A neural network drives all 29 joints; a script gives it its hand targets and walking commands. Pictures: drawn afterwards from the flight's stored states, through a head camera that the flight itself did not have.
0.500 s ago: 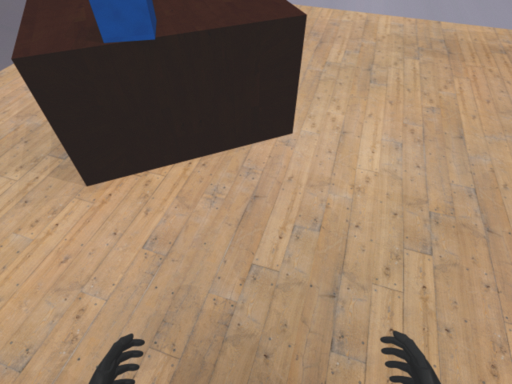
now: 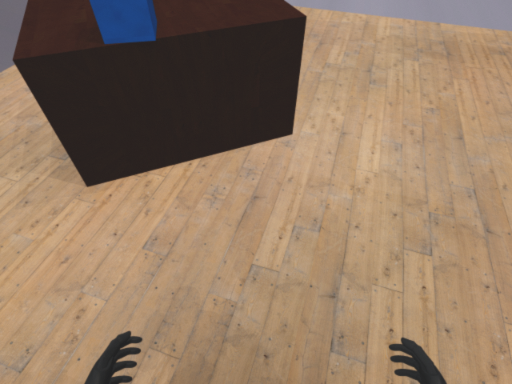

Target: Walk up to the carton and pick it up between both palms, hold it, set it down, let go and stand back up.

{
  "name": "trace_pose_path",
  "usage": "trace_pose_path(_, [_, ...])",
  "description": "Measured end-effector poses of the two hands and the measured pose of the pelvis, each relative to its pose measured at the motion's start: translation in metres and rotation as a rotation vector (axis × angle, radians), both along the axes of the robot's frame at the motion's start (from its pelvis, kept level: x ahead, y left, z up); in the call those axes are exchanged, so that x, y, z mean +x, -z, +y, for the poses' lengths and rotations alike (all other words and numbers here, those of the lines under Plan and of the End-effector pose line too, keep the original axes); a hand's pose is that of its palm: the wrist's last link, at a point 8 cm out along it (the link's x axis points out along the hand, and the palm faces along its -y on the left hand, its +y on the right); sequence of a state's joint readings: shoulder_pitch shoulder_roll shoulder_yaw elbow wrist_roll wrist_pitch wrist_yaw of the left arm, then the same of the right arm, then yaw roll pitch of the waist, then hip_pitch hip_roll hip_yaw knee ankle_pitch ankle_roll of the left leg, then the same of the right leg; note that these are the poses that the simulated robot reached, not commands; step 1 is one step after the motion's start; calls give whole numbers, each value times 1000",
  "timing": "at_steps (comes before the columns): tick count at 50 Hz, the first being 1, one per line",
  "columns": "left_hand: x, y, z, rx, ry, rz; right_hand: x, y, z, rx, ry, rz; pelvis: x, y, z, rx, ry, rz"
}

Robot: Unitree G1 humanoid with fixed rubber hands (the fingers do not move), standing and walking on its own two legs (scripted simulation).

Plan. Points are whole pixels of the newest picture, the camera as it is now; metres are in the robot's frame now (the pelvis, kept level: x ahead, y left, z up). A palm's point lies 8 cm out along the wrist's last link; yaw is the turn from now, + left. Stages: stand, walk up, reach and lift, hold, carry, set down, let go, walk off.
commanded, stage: stand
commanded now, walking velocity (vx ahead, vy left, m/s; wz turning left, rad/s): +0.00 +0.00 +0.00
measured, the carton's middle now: out of the picture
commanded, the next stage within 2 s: walk up in 0.56 s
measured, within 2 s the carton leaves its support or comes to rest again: neither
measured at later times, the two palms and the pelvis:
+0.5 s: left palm out of the picture +0.14 +0.25 -0.07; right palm out of the picture +0.12 -0.27 -0.09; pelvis -0.01 +0.00 +0.00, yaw +0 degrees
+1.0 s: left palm out of the picture +0.05 +0.33 -0.10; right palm (412, 369) +0.17 -0.24 -0.08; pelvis +0.00 +0.04 -0.01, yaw +10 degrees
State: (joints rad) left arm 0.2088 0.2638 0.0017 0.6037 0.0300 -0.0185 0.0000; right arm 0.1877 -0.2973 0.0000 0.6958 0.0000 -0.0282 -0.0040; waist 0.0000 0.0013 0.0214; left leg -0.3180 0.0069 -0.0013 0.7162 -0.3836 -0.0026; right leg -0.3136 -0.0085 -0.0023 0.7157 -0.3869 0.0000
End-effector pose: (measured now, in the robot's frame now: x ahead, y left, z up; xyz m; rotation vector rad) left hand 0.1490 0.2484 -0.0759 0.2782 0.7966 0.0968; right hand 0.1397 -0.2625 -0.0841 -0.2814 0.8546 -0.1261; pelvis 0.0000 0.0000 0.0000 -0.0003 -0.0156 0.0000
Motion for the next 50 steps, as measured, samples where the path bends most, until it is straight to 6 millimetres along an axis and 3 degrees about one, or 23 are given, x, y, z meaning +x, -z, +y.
trace_pose_path(39, [-15,-4,4,3,-6,-26,-32,8,-7,-1,7,65,-14,0,0,-1,-3,-20])
trace_pose_path(44, [-49,2,31,36,-69,9,-19,2,-1,-22,-76,86,-9,1,9,-8,-74,-3])
trace_pose_path(48, [-90,13,67,58,-159,93,14,-6,17,-56,-165,67,-1,4,26,-25,-148,12])
trace_pose_path(50, [-101,21,85,68,-192,126,30,-7,27,-78,-194,32,5,10,37,-26,-172,2])
